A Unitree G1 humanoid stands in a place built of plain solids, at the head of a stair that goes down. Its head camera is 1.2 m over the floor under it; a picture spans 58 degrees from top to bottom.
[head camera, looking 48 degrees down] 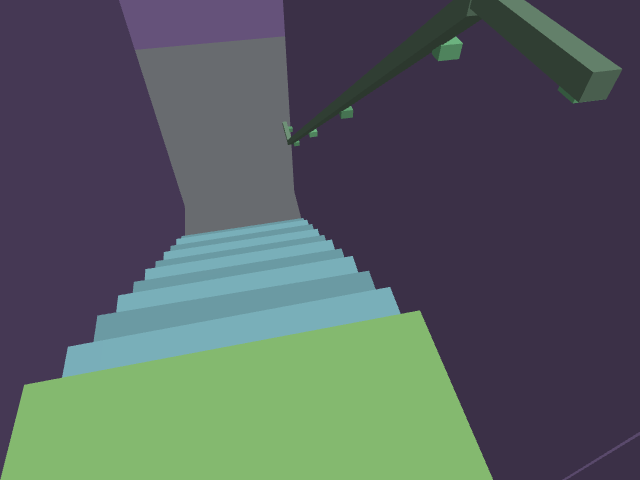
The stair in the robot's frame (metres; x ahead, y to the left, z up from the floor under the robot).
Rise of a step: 0.19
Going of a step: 0.24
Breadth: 1.20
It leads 12 degrees to the left of straight ahead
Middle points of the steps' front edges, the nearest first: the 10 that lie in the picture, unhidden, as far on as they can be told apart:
0.65 0.26 0.00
0.88 0.31 -0.19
1.12 0.36 -0.39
1.36 0.41 -0.58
1.57 0.46 -0.76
1.81 0.51 -0.94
2.03 0.56 -1.14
2.27 0.61 -1.32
2.49 0.65 -1.50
2.74 0.71 -1.69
